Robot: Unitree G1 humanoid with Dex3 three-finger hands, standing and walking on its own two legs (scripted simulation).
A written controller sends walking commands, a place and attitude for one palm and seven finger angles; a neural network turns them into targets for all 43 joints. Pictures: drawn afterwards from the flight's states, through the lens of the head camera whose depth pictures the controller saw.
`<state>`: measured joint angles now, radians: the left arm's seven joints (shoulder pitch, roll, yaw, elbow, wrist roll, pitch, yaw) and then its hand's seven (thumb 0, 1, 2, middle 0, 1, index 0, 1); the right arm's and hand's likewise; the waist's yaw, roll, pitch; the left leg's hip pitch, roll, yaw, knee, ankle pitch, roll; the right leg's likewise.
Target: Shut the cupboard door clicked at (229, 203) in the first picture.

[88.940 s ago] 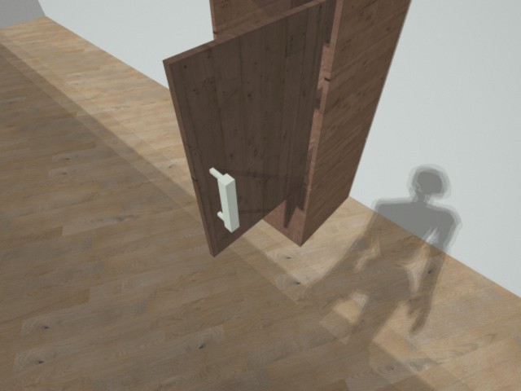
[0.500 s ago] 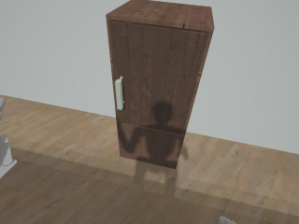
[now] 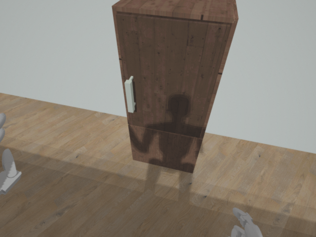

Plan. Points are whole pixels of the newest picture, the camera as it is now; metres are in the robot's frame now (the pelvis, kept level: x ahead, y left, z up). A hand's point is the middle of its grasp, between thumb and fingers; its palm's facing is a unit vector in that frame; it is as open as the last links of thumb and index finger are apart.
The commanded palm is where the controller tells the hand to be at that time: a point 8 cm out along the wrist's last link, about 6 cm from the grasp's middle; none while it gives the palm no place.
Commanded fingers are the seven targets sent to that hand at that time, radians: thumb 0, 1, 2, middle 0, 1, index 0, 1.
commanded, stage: stop stepping back and stand still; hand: left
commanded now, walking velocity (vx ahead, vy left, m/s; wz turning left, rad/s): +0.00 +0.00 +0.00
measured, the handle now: (131, 94) +0.75 +0.16 -0.09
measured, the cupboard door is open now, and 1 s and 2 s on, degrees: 1 1 1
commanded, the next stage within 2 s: let the arm hang, fingers relaxed in 0.26 s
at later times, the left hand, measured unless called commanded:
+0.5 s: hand (52, 215) +0.18 +0.27 -0.03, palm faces +0.13 -0.89 -0.44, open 7.4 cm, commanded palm none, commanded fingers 0.00 0.90 0.90 -0.20 -0.30 -0.20 -0.30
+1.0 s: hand out of the picture -0.14 +0.21 -0.17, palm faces +0.04 -0.98 -0.20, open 7.3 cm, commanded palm none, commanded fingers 0.00 0.90 0.90 -0.20 -0.30 -0.20 -0.30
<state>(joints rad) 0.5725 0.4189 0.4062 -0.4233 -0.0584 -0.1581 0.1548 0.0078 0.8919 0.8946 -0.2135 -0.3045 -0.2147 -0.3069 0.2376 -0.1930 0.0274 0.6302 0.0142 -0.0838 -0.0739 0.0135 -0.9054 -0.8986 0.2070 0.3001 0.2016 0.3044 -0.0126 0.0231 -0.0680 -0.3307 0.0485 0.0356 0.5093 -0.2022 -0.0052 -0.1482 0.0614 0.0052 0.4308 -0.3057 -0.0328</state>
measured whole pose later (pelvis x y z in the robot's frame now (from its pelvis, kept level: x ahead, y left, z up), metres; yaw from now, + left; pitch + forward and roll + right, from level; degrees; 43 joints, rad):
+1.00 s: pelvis -0.03 +0.04 +0.00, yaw +1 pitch -1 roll -1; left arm 0.45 0.18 0.01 1.17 0.02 0.03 0.02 0.00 0.92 0.89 -0.20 -0.30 -0.20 -0.30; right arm 0.33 -0.16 0.00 1.11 -0.01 0.03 -0.03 0.01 -0.91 -0.90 0.20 0.30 0.20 0.30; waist 0.00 0.00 0.04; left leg -0.28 -0.02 0.05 0.41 -0.11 0.06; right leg -0.13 -0.01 0.00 0.42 -0.26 0.01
